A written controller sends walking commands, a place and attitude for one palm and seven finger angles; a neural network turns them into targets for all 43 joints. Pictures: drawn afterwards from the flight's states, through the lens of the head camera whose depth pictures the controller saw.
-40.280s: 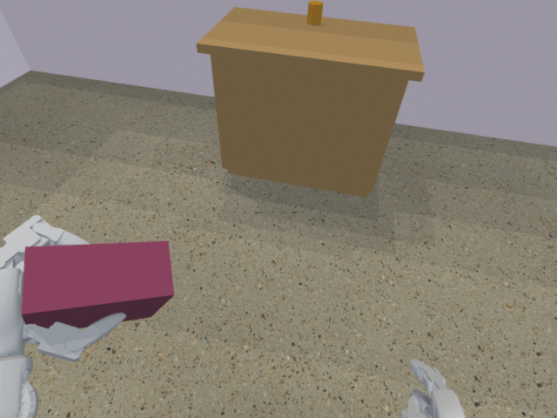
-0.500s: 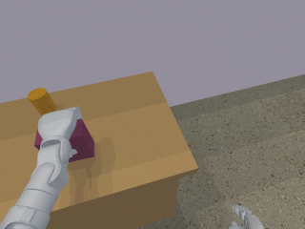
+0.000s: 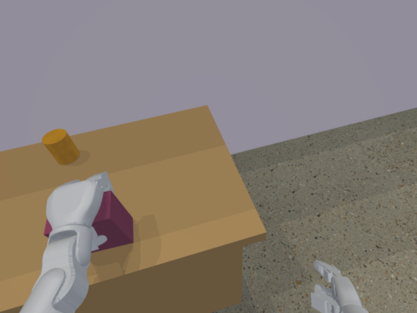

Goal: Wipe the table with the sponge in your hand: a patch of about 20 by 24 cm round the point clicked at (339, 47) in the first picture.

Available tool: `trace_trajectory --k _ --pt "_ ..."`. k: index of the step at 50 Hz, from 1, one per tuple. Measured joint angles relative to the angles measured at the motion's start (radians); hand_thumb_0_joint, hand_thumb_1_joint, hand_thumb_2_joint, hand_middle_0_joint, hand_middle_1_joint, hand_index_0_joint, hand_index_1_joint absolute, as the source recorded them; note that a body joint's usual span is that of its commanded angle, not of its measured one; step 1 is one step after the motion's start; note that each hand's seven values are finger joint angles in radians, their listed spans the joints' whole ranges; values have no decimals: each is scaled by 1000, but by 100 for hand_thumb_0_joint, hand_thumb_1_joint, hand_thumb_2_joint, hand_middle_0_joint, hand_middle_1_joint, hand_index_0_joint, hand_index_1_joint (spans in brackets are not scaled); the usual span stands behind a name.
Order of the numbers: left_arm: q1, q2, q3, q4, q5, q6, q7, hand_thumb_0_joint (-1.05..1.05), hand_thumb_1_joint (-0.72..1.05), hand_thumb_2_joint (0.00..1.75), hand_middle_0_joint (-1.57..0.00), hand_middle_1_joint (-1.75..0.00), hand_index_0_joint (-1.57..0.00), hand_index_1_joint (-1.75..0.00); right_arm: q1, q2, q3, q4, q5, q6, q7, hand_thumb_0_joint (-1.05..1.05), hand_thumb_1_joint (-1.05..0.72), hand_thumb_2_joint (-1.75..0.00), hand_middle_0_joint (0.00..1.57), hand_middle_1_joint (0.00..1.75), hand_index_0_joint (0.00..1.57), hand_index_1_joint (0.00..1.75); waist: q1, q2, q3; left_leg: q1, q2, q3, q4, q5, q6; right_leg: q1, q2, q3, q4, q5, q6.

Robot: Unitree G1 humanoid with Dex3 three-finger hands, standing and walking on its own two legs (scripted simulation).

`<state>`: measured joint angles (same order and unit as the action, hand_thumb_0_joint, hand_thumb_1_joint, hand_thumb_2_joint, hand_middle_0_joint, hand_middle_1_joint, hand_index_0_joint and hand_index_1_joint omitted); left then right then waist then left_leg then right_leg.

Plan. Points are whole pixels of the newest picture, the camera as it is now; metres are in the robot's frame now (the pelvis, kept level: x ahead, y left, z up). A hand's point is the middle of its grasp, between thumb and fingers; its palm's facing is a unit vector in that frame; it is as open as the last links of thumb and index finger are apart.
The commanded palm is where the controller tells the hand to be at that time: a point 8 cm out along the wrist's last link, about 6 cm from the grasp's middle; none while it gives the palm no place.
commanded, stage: wipe back along the middle lane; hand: left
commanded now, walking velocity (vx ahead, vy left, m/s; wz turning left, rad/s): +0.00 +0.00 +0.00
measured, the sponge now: (99, 229) +0.26 +0.27 +0.01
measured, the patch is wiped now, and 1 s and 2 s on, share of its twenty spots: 0.65 0.80 0.85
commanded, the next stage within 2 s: slide across to the third lane in 0.10 s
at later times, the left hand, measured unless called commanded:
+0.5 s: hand (97, 225) +0.24 +0.24 +0.07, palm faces +0.04 -0.07 -1.00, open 10.0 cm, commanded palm +0.22 +0.22 +0.11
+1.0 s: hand (126, 216) +0.27 +0.20 +0.07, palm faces +0.05 -0.06 -1.00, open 10.0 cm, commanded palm +0.23 +0.17 +0.10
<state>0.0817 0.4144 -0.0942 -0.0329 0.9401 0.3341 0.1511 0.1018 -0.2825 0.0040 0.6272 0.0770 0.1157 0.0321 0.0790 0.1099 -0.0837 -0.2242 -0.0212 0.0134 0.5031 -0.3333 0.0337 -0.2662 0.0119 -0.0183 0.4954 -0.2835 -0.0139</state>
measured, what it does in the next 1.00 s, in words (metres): stands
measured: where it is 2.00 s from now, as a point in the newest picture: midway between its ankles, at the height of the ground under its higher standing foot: outside the picture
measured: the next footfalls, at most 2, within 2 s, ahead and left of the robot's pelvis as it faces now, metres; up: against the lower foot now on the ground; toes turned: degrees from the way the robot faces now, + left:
none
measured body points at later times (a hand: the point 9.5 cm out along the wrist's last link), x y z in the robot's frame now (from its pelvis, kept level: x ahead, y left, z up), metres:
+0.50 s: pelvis -0.02 +0.00 +0.00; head -0.02 -0.05 +0.45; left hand +0.24 +0.24 +0.13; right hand +0.20 -0.23 -0.10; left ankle -0.05 +0.10 -0.74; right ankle -0.02 -0.11 -0.74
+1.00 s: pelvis -0.03 -0.01 +0.00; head -0.04 -0.06 +0.45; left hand +0.26 +0.19 +0.13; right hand +0.21 -0.21 -0.10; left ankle -0.05 +0.10 -0.74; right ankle -0.02 -0.11 -0.74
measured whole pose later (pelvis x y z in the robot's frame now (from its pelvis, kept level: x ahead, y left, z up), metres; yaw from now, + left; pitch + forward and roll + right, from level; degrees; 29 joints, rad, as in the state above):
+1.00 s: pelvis -0.03 -0.01 +0.00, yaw +1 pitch +1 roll +0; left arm -0.13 0.30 -0.32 0.09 1.01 0.47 0.11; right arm 0.04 -0.25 0.01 0.65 0.08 0.15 0.03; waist 0.11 0.11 -0.07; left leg -0.23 -0.03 0.00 0.51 -0.30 0.03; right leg -0.28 0.00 -0.03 0.53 -0.27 -0.03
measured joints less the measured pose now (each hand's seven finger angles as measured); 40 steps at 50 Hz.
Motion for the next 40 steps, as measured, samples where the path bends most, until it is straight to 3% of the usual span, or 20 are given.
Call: trace_trajectory --k 19,40 --pt "-13 -9 -43 -8 14 67 -26 2 -47 106 -69 -142 -70 -143 -17 8 7 13 -9 4 -32 1 -91 -90 20 30 19 30 7 0 30 18 3 4 -12 26 -5 11 3 4 0 21 -9" --pt "-150 -78 -170 67 61 106 -47 0 -51 107 -71 -140 -75 -137 -37 11 -6 28 -6 3 -19 1 -91 -90 19 30 19 30 35 6 26 4 -13 -16 -1 38 -3 2 -14 -15 17 21 -6"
